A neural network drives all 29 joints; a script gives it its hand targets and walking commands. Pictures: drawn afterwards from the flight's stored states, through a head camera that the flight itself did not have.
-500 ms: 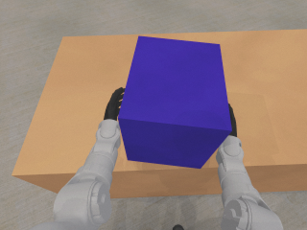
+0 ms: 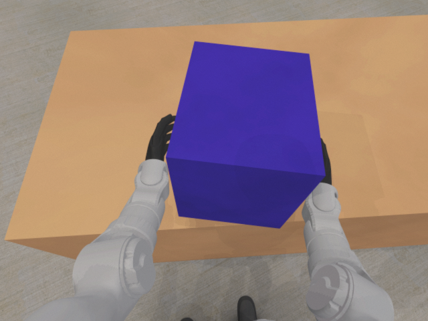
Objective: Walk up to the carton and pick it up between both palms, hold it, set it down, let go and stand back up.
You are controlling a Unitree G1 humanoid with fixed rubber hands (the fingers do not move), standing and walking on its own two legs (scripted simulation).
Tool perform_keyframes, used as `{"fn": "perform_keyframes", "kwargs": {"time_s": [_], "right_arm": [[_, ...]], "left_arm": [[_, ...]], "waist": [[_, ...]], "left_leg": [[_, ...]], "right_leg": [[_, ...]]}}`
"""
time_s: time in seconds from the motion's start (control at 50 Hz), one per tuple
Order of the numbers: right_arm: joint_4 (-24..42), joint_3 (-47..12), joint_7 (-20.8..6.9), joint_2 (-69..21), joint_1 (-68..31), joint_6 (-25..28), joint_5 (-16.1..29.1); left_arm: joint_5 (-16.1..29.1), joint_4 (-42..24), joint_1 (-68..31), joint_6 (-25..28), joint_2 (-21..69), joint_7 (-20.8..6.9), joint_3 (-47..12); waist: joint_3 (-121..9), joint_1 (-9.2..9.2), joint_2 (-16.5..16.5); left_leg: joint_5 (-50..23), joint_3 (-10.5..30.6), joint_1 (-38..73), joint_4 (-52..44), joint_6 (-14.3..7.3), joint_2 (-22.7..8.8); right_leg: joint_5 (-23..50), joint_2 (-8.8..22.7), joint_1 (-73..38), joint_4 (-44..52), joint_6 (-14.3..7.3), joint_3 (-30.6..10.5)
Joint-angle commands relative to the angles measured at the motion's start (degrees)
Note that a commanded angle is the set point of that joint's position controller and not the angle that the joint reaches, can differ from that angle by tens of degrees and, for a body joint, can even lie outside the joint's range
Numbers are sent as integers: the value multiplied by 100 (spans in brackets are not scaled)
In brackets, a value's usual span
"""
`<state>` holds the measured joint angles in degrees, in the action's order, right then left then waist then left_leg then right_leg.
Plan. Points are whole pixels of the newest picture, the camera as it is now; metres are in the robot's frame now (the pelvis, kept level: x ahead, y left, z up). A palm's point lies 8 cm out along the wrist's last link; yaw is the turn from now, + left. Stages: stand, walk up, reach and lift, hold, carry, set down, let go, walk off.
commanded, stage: set down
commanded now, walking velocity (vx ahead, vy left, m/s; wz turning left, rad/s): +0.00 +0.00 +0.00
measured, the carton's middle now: (239, 140) +0.45 -0.09 -0.01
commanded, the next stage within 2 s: none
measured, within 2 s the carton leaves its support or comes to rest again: rests again in 0.54 s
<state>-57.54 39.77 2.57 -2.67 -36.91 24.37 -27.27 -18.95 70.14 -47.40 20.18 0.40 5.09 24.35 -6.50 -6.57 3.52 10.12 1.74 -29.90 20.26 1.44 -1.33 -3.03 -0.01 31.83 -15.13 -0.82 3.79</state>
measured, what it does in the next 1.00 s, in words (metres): stands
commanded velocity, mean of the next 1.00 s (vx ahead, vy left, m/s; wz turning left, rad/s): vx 0.00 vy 0.00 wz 0.00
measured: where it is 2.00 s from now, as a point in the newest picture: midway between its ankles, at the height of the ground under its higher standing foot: outside the picture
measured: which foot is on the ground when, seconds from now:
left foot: down 0.00-1.00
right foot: down 0.00-1.00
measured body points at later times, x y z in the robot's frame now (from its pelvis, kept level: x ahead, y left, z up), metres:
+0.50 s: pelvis +0.00 +0.00 -0.01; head +0.16 -0.02 +0.41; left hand +0.44 +0.08 -0.05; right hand +0.37 -0.23 -0.05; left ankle -0.03 +0.13 -0.74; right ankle +0.02 -0.11 -0.74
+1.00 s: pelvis -0.01 +0.00 -0.03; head +0.13 -0.02 +0.40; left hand +0.45 +0.08 -0.03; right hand +0.38 -0.24 -0.05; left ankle -0.03 +0.13 -0.74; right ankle +0.02 -0.11 -0.74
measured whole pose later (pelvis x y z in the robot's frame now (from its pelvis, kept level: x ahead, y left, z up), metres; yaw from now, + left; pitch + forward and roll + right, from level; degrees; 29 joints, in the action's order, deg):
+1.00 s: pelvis -0.01 +0.00 -0.03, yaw -2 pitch +30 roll +1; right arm -75.4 15.8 4.9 8.3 -44.8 29.7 -3.8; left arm -0.6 86.2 -55.6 30.3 -4.9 6.6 11.1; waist -14.0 -4.6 3.1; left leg 14.9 -1.5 -48.3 33.1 1.1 -1.5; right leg -8.2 0.3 52.6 -30.7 -0.7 1.1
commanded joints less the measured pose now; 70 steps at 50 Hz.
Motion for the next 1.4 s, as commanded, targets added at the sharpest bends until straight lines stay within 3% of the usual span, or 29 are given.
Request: {"fn": "perform_keyframes", "kwargs": {"time_s": [0.0,0.14,0.28,0.36,0.38,0.4,0.42,0.44,0.58,0.7,0.76,0.8,0.82,0.86,0.92,0.98,1.06,1.14,1.26,1.36,1.38], "right_arm": [[97,-1862,-757,-2638,-3566,544,-508],[-119,-1949,-744,-2776,-3476,663,-584],[-326,-2068,-744,-2694,-3477,893,-602],[-760,-2022,-769,-2547,-3320,950,-564],[-814,-2026,-772,-2527,-3322,950,-546],[-646,-2254,-786,-2623,-3193,1085,-406],[-739,-2245,-776,-2592,-3181,1097,-385],[-812,-2212,-772,-2617,-3205,1104,-398],[-980,-1911,-863,-2250,-3183,1063,-476],[-1025,-1760,-808,-1695,-3035,971,-444],[-950,-1597,-557,-695,-2954,950,-29],[-916,-1481,-220,610,-2883,927,631],[-879,-1605,-32,1118,-2889,933,1045],[-745,-2219,190,1273,-3038,963,1804],[-690,-2576,299,1688,-3282,949,2501],[-996,-2932,291,2211,-3565,838,3140],[-1506,-3340,184,2819,-3942,575,3823],[-1861,-3791,10,3193,-4232,262,4397],[-1326,-4386,-378,3520,-4535,-195,5196],[-667,-4421,-577,3695,-4656,-693,5391],[-1072,-4279,-539,3660,-5126,-799,5204]], "left_arm": [[-378,-404,-3139,632,3165,-539,-1172],[-343,-90,-3103,873,3123,-558,-1180],[-178,53,-3138,1232,3279,-501,-1581],[-163,223,-3107,1352,3308,-487,-1710],[-152,250,-3132,1373,3276,-500,-1688],[-190,594,-2667,1460,3148,-504,-1545],[-209,591,-2745,1517,3102,-515,-1560],[-215,584,-2759,1551,3089,-500,-1545],[-187,724,-2784,1640,2836,-539,-1539],[23,747,-2815,1721,2111,-478,-1378],[350,593,-2860,1727,984,-260,-1112],[697,334,-2942,1640,-268,-13,-789],[955,264,-3052,1564,-776,80,-752],[1560,247,-3268,1474,-1040,146,-1153],[1924,410,-3408,1421,-1398,164,-1398],[2267,899,-3537,1264,-1664,155,-1764],[2958,1549,-3818,1024,-1792,148,-2455],[3578,1892,-4094,844,-1951,63,-3067],[4338,1081,-4619,553,-2043,-35,-3879],[4642,142,-4785,29,-2180,-91,-4072],[4472,269,-5377,-59,-2059,-124,-4029]], "waist": [[-4353,-168,-210],[-4658,-166,-340],[-5224,-238,-158],[-5185,-320,64],[-5112,-310,81],[-4757,55,-36],[-4750,-70,-18],[-4704,-17,33],[-4651,-112,157],[-4764,-133,103],[-5165,-161,22],[-5635,-189,-185],[-5849,-177,-346],[-6058,-97,-538],[-6271,-69,-609],[-6092,-44,-497],[-5521,-24,-211],[-4990,4,-123],[-5379,79,-6],[-5938,119,-147],[-5389,-233,-159]], "left_leg": [[-1384,-452,270,-70,224,134],[-1454,-465,-187,2,164,166],[-1977,-391,-170,328,264,118],[-2198,-364,7,512,362,87],[-2151,-361,17,531,364,99],[-1861,-397,-150,621,294,11],[-1679,-376,-289,561,252,26],[-1540,-394,-480,550,239,61],[-1255,-419,-70,696,269,102],[-1031,-522,-317,777,248,165],[-1076,-625,-787,875,237,235],[-1112,-682,-1351,880,171,290],[-1192,-699,-1602,892,140,300],[-1285,-695,-2156,994,120,354],[-1306,-651,-2194,1086,116,411],[-1500,-616,-1470,1323,222,378],[-1575,-504,-147,1768,449,248],[-1419,-412,143,1988,521,178],[-1380,-371,126,2247,484,148],[-1121,-338,-114,2409,306,227],[-592,-297,-523,2195,273,258]], "right_leg": [[3244,81,-3613,-875,189,168],[3747,116,-3741,-1078,261,88],[3794,28,-3178,-1195,146,116],[3610,-18,-2738,-1167,58,149],[3508,-28,-2644,-1160,43,149],[3305,32,-2592,-1229,22,158],[3211,35,-2579,-1239,47,167],[3128,47,-2587,-1267,42,143],[2373,-34,-1922,-1259,36,254],[2341,-45,-1967,-1480,125,199],[2815,-33,-2334,-1747,200,29],[3306,16,-2879,-2015,268,-216],[3591,49,-3251,-2164,299,-361],[4326,84,-4029,-2428,323,-627],[4499,46,-4096,-2537,350,-687],[3920,-100,-3244,-2426,292,-520],[2342,-334,-1240,-2217,197,-70],[1377,-402,-95,-2196,158,146],[1253,-374,390,-2394,231,182],[1344,-341,90,-2506,305,50],[1140,-243,177,-2510,201,-130]]}}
